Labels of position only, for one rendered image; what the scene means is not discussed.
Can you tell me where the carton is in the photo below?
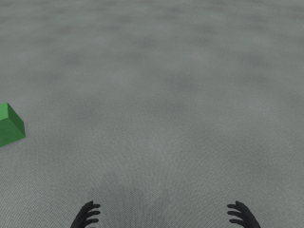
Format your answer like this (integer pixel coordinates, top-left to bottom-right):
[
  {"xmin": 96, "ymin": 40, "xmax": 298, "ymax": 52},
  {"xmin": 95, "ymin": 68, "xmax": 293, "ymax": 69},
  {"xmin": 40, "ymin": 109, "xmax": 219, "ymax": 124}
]
[{"xmin": 0, "ymin": 102, "xmax": 26, "ymax": 147}]

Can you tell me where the robot left hand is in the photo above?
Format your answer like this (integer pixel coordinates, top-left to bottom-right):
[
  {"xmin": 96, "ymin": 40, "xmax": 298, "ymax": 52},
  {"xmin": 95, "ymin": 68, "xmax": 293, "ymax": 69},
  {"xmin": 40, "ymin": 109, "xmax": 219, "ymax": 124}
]
[{"xmin": 70, "ymin": 200, "xmax": 101, "ymax": 228}]

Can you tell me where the robot right hand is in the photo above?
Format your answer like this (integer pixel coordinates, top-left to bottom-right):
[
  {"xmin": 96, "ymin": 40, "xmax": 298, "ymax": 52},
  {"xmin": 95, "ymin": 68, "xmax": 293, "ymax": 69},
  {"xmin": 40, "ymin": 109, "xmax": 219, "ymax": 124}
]
[{"xmin": 227, "ymin": 200, "xmax": 261, "ymax": 228}]

